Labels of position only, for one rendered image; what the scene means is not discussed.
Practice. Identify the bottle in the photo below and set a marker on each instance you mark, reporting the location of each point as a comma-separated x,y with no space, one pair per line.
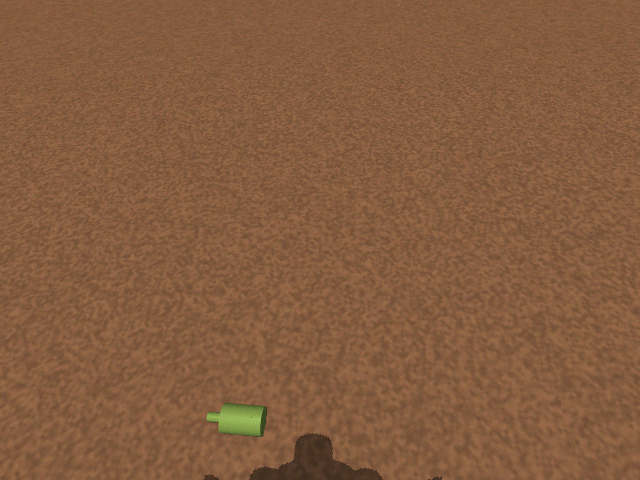
240,419

